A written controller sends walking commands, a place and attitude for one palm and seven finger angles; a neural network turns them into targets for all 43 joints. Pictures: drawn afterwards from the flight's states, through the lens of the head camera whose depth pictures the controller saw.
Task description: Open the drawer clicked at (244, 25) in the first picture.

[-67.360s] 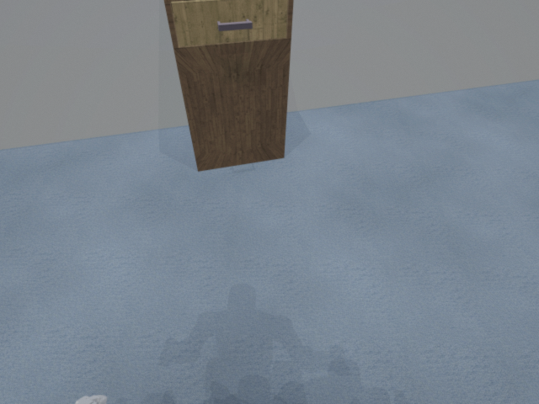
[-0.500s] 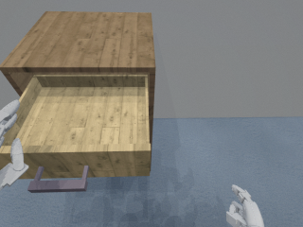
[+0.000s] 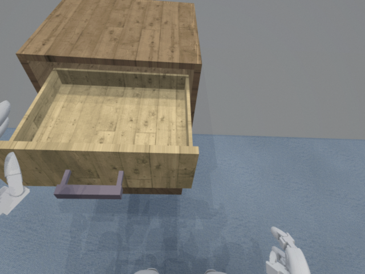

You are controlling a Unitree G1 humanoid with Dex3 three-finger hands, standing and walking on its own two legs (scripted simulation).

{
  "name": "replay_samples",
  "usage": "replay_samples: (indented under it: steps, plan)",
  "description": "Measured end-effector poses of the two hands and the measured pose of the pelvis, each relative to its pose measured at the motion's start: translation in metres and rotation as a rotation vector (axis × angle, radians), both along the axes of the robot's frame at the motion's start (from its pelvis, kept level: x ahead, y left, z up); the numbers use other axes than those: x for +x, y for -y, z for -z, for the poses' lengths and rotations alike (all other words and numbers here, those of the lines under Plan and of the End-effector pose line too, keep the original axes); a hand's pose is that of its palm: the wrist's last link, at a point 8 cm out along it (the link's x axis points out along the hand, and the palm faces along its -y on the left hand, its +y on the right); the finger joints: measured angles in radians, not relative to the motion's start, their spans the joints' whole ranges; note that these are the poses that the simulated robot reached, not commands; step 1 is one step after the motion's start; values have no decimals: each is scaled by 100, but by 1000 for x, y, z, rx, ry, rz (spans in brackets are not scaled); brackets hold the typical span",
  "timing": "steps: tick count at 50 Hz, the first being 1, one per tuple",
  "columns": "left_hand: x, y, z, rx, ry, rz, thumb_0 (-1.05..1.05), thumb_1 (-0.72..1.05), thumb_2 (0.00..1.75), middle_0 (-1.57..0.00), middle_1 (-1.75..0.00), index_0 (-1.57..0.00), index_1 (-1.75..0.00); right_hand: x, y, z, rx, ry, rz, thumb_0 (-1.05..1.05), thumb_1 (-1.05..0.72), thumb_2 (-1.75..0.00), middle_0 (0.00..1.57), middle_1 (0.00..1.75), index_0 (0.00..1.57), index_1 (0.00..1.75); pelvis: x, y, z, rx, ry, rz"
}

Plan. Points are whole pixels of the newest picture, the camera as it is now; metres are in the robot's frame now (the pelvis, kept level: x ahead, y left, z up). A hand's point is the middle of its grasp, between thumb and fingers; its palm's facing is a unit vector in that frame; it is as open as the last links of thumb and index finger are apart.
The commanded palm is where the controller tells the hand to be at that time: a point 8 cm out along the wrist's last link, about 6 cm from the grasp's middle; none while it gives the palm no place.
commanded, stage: step back with the hand held close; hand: left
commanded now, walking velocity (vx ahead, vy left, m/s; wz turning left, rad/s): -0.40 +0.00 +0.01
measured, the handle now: (92, 183) +0.30 +0.22 +0.02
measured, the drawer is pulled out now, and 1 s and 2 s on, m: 0.30 0.30 0.30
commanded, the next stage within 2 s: stop stepping back and stand still in 0.30 s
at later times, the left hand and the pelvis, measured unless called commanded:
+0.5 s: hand out of the picture +0.09 +0.18 +0.19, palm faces +0.22 -0.83 -0.52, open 7.4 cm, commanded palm +0.04 +0.23 +0.21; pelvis -0.11 -0.04 +0.01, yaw -4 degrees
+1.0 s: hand out of the picture +0.03 +0.21 +0.18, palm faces +0.39 -0.82 -0.41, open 7.4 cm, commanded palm -0.04 +0.24 +0.21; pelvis -0.18 -0.03 +0.01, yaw -1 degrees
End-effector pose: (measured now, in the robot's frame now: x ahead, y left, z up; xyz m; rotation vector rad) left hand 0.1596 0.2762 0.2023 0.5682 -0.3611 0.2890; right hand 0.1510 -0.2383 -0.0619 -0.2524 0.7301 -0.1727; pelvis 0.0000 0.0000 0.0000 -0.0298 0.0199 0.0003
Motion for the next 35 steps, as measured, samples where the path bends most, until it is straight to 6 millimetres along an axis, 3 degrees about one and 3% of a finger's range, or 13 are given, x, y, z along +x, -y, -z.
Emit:
replay_samples:
  steps: [6, 13, 20, 24, 28, 32, 35]
  plan:
    - [-3, -2, -9, -22, 5, 7, 1, 88, 90, -21, -30, -21, -30, -18, -7, -6, 16, 5, 15, 1, -90, -90, 21, 30, 20, 30, -12, 0, -10, -14, -22, 45]
    - [-13, 30, -4, -45, -46, 131, 1, 89, 90, -21, -30, -21, -30, -41, -4, -9, 49, 32, -10, 1, -90, -90, 21, 30, 20, 30, -49, 14, -12, -14, -57, 87]
    - [-64, 62, -12, 32, -95, 221, 1, 88, 90, -21, -30, -22, -30, -81, 26, -3, 63, 25, 16, 1, -90, -90, 21, 30, 20, 30, -98, 33, -10, -26, -36, 68]
    - [-93, 55, -13, 32, -103, 137, 1, 88, 90, -22, -30, -22, -30, -110, 44, -8, 35, -19, 84, 1, -90, -90, 21, 30, 20, 30, -105, 37, -14, 27, -32, 70]
    - [-110, 38, 2, -25, -103, 25, 1, 88, 90, -22, -30, -22, -30, -129, 55, -6, -3, 8, 109, 1, -90, -90, 21, 30, 20, 30, -116, 32, -7, 20, -25, 38]
    - [-128, 36, 11, -88, -124, -19, 1, 88, 90, -21, -30, -21, -30, -148, 51, -8, 1, 23, 90, 1, -90, -90, 20, 30, 20, 30, -139, 33, -9, 30, 7, 39]
    - [-145, 44, 3, -78, -116, -1, 2, 88, 90, -21, -30, -21, -30, -160, 43, -9, 25, 41, 64, 1, -90, -90, 20, 30, 20, 30, -152, 35, -12, 12, 21, 30]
